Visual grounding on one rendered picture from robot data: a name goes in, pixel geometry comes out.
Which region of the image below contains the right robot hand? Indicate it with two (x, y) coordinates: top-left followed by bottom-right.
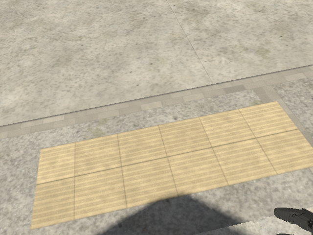
(274, 208), (313, 235)

